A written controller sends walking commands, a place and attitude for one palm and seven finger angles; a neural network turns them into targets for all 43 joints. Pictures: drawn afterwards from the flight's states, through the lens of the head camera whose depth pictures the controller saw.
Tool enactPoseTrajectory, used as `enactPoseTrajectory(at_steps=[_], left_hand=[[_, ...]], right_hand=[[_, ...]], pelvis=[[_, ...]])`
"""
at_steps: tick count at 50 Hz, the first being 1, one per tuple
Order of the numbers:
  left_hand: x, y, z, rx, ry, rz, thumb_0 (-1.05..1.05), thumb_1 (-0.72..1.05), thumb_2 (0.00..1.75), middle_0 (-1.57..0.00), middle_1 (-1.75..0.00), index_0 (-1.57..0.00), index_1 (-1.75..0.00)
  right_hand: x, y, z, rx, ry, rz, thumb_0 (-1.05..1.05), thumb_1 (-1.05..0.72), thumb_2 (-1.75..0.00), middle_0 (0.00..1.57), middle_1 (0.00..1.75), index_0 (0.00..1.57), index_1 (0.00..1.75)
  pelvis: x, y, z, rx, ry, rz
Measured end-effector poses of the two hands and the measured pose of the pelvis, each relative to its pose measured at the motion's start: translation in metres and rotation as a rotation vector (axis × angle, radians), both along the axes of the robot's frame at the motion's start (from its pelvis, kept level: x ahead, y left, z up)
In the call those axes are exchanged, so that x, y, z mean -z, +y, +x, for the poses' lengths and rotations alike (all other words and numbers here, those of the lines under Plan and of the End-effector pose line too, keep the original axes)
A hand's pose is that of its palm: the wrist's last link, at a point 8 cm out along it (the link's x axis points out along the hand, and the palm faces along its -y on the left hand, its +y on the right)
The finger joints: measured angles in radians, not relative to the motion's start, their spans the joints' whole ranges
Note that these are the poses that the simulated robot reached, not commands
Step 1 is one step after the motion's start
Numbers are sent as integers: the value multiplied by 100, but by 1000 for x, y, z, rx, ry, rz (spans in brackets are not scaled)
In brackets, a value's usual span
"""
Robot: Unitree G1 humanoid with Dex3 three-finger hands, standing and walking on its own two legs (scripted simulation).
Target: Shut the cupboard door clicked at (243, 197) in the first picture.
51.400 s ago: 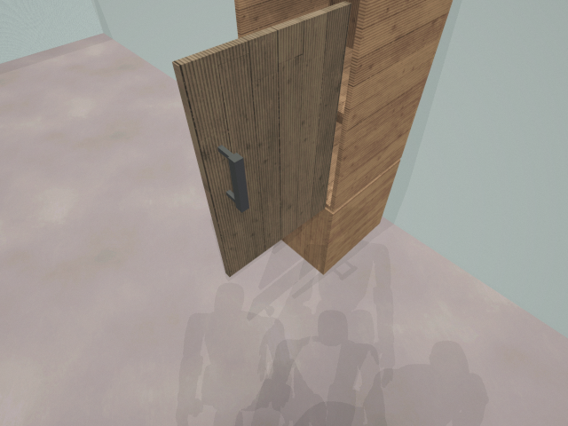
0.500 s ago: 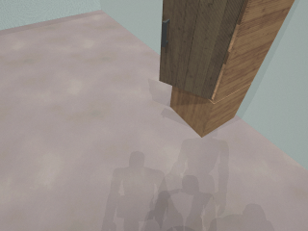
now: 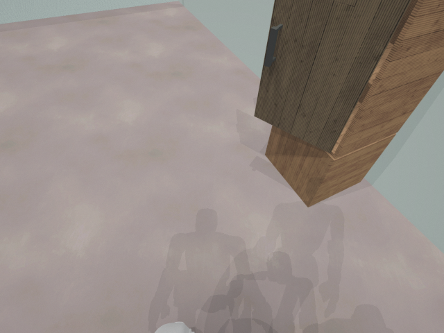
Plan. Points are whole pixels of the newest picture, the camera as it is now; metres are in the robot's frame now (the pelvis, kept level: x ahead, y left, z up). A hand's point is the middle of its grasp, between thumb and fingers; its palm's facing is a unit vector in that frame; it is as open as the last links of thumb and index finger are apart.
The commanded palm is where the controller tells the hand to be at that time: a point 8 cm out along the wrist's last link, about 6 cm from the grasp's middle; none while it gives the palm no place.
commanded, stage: walk to a spot facing it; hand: left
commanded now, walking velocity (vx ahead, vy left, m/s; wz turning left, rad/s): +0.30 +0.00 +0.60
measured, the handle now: (273, 45) +1.02 -0.15 +0.03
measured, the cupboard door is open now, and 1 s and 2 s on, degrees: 26 26 26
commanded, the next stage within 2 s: turn to face it in 0.64 s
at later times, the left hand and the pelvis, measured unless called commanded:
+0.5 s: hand (111, 271) +0.26 +0.25 -0.13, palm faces +0.25 -0.93 -0.27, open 7.4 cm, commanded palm none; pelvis +0.17 +0.01 +0.00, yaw +17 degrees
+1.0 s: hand (110, 306) +0.20 +0.24 -0.17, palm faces +0.51 -0.83 -0.23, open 7.4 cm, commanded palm none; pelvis +0.32 +0.09 +0.00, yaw +26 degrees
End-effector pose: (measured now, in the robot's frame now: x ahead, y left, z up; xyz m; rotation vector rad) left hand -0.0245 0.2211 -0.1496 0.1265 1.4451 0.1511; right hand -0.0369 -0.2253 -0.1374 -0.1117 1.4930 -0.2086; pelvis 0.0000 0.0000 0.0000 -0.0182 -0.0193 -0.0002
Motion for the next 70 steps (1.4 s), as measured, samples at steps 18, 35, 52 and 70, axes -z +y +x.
enactPoseTrajectory(at_steps=[18,35,52,70], left_hand=[[-41,80,195,-90,-325,112,1,91,90,-20,-30,-20,-30],[-33,38,204,-399,-158,99,1,91,90,-20,-30,-21,-30],[-11,70,221,-505,48,30,1,91,90,-20,-30,-20,-30],[0,168,395,-203,-151,58,1,91,90,-20,-30,-21,-30]], right_hand=[[-5,18,204,-272,-157,-16,0,-91,-90,20,30,20,30],[-21,58,472,-565,-277,32,0,-91,-90,19,29,19,30],[-15,187,587,-674,-391,98,0,-91,-90,20,30,20,30],[-26,118,545,-341,-314,-112,0,-91,-90,20,30,20,30]], pelvis=[[-7,32,107,-209,57,22],[-15,30,248,-463,60,22],[-2,89,329,-427,15,0],[2,128,369,-192,47,-11]])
